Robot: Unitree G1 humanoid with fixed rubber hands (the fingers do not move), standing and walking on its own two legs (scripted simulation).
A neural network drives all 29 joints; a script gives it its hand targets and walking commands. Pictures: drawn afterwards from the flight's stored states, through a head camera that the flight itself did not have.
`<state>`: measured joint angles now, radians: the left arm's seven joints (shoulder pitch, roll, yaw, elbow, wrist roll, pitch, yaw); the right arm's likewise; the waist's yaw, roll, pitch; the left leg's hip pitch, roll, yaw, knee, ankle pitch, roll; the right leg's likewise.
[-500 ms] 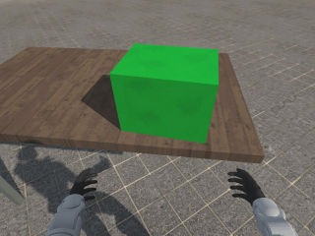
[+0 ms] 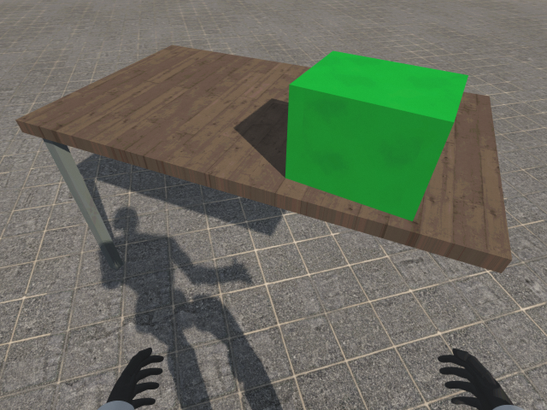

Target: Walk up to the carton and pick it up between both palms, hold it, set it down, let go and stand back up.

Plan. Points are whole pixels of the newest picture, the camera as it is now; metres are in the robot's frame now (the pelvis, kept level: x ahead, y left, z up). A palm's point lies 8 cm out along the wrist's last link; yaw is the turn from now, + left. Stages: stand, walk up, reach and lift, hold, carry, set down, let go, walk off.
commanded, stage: stand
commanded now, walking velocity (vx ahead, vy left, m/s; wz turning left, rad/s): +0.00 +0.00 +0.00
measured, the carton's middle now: (370, 130) +0.67 -0.22 +0.10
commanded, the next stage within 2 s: none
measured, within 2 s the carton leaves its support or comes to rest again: neither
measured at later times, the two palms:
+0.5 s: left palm out of the picture +0.11 +0.26 -0.08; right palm out of the picture -0.07 -0.28 -0.07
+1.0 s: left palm out of the picture +0.08 +0.33 -0.11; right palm out of the picture +0.03 -0.21 -0.06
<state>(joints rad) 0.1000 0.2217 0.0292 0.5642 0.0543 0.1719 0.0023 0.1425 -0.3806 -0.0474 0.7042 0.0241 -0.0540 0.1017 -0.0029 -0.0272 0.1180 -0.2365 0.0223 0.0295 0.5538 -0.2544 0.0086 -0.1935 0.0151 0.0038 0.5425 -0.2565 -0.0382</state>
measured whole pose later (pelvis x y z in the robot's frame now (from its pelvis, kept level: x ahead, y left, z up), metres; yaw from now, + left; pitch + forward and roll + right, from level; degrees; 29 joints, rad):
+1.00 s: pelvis -0.07 +0.08 +0.00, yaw -10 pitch -2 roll -3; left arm 0.31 0.33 0.05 0.54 0.03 0.04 0.02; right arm 0.19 -0.26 -0.04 0.60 -0.04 0.00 0.01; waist 0.00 -0.05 0.10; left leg -0.42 0.03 0.00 0.58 -0.13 0.04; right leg -0.36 0.00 0.02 0.93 -0.56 0.04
